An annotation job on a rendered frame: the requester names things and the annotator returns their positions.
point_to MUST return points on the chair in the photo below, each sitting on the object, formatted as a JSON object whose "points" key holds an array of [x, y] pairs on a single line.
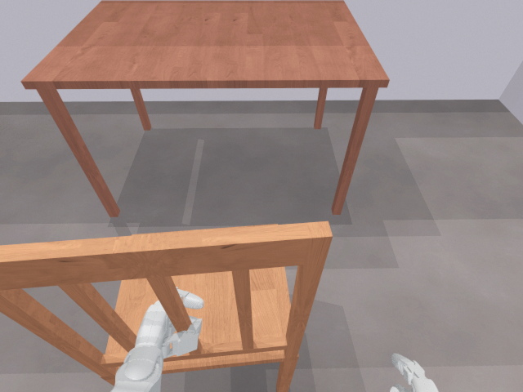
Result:
{"points": [[239, 273]]}

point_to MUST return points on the left robot forearm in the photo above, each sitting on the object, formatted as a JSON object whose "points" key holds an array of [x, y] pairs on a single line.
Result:
{"points": [[141, 370]]}

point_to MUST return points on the table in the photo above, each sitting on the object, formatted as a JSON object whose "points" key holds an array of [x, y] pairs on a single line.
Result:
{"points": [[210, 44]]}

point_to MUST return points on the robot left hand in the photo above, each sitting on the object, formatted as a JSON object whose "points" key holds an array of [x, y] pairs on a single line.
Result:
{"points": [[156, 325]]}

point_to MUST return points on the robot right hand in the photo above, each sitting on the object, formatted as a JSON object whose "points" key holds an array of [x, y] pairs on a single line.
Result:
{"points": [[413, 374]]}

